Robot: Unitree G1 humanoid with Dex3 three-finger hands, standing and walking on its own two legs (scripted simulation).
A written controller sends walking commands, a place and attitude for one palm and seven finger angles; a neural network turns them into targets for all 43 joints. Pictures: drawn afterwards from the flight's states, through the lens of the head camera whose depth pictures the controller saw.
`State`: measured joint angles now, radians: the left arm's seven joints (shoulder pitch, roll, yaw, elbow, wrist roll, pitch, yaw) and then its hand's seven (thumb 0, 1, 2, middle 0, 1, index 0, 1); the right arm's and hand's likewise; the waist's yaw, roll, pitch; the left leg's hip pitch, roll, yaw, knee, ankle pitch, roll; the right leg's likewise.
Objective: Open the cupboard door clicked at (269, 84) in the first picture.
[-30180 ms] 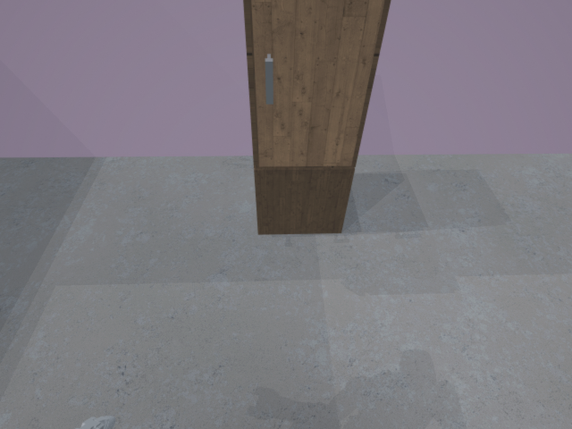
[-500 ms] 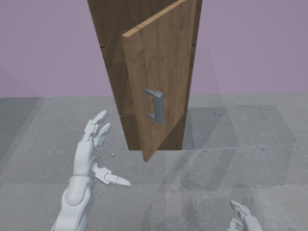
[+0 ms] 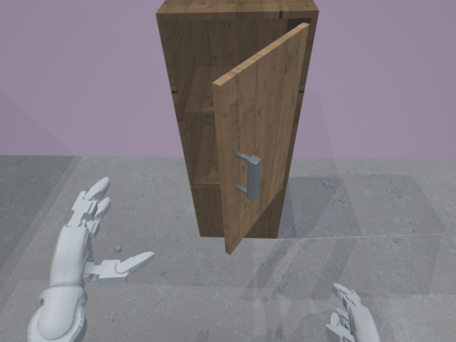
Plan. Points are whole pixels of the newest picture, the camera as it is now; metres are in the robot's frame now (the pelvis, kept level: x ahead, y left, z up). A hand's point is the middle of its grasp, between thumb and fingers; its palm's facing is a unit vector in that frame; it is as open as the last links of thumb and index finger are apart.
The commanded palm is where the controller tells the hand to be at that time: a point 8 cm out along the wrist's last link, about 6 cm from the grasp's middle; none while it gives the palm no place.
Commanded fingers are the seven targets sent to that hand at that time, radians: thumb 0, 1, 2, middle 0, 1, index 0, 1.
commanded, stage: draw the hand back to the body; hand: left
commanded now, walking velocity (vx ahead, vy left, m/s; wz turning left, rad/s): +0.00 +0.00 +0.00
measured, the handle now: (246, 176) +0.48 +0.00 +0.01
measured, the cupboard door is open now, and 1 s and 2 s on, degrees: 56 56 56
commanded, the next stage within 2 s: step back with the hand held close in 0.70 s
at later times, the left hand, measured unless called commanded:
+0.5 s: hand (42, 243) +0.20 +0.27 +0.15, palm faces +0.44 -0.81 -0.39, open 7.7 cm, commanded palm +0.15 +0.31 +0.17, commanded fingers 0.00 0.90 0.90 -0.20 -0.30 -0.20 -0.30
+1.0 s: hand (48, 237) +0.21 +0.26 +0.16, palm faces +0.38 -0.78 -0.50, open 7.4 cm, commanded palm +0.15 +0.30 +0.18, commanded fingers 0.00 0.90 0.90 -0.20 -0.30 -0.20 -0.30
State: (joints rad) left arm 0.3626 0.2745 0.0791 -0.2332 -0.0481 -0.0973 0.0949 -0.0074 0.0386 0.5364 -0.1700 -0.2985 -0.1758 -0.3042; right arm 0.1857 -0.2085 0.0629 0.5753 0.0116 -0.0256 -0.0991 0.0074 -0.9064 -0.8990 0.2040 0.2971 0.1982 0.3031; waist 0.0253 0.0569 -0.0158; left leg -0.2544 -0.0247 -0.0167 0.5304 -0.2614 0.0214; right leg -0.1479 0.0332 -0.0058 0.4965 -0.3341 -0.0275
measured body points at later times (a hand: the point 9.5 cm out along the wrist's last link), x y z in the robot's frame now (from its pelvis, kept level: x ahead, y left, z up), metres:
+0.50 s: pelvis +0.01 +0.01 +0.01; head +0.00 -0.01 +0.46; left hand +0.18 +0.31 +0.17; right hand +0.20 -0.21 -0.08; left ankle +0.01 +0.11 -0.74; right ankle -0.04 -0.10 -0.74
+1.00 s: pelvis +0.01 +0.00 +0.01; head +0.02 -0.03 +0.46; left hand +0.18 +0.30 +0.19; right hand +0.19 -0.24 -0.08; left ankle +0.01 +0.11 -0.73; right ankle -0.04 -0.10 -0.74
